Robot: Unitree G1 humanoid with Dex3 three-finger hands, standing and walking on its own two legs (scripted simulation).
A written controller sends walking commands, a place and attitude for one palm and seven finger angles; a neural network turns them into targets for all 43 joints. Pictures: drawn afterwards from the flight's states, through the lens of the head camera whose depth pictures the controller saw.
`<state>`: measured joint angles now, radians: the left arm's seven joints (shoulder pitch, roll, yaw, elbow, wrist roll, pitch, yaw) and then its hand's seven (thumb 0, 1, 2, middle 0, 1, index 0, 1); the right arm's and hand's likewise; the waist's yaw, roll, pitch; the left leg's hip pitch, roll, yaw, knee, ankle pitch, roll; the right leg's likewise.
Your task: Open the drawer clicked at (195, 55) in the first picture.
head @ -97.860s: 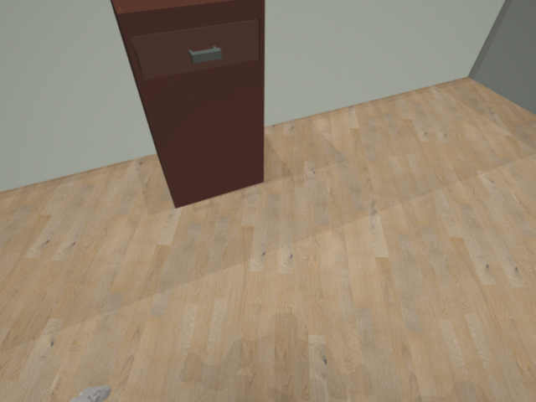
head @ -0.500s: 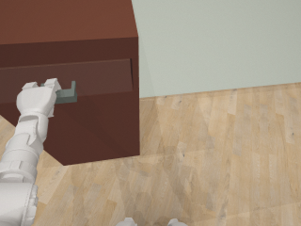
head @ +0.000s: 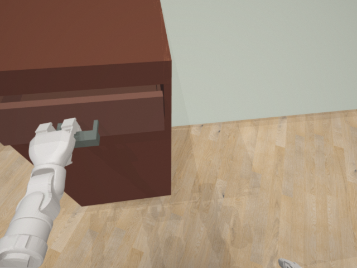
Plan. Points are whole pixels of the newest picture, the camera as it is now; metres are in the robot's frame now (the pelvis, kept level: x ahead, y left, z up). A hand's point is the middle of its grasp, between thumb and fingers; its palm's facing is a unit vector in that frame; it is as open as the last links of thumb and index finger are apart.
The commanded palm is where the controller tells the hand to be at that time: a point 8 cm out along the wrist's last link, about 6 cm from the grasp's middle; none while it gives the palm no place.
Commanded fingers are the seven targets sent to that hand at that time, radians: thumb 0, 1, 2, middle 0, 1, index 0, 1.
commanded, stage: pull the drawer open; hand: left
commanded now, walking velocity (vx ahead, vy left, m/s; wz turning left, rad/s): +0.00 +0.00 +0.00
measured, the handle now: (77, 132) +0.42 +0.27 +0.02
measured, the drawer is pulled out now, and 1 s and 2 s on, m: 0.04 0.12 0.24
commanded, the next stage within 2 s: none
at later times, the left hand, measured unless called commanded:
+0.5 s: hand (61, 179) +0.31 +0.28 +0.00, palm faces -0.02 -0.08 -1.00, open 6.2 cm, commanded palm +0.26 +0.27 +0.06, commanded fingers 0.00 0.90 0.90 -0.40 -1.35 -0.40 -1.35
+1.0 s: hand (58, 192) +0.28 +0.28 +0.00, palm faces -0.02 -0.05 -1.00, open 6.1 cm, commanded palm +0.26 +0.27 +0.06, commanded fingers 0.00 0.90 0.90 -0.40 -1.35 -0.40 -1.35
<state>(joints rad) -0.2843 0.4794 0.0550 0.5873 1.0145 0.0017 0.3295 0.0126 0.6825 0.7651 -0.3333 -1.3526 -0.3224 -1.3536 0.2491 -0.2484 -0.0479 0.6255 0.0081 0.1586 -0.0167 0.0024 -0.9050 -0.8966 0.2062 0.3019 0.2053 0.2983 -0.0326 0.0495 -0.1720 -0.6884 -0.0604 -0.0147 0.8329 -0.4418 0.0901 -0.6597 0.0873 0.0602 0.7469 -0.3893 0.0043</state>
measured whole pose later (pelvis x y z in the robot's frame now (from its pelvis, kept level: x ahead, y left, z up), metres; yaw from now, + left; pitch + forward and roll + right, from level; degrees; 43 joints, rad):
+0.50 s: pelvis +0.01 +0.00 +0.00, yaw -1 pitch +15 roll -3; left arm 0.03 0.43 0.06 0.28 0.99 0.05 0.34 0.02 0.68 0.75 -0.34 -1.35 -0.33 -1.35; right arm 0.19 -0.24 -0.03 0.61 -0.01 0.11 -0.01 0.00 -0.90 -0.90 0.21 0.30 0.21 0.30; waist 0.00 0.06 -0.15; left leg -0.60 -0.05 0.00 0.80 -0.45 0.08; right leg -0.59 0.07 0.02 0.73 -0.40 -0.01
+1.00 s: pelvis -0.01 -0.02 +0.00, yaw +0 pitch +12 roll -2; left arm -0.05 0.43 0.02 0.40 1.02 0.04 0.35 0.01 0.66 0.76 -0.40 -1.35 -0.35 -1.35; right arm 0.17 -0.24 -0.02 0.64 -0.01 0.10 -0.06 0.00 -0.90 -0.90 0.21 0.30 0.21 0.30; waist 0.04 0.05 -0.13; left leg -0.60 -0.06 -0.01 0.81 -0.43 0.07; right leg -0.59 0.06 -0.02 0.77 -0.39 -0.03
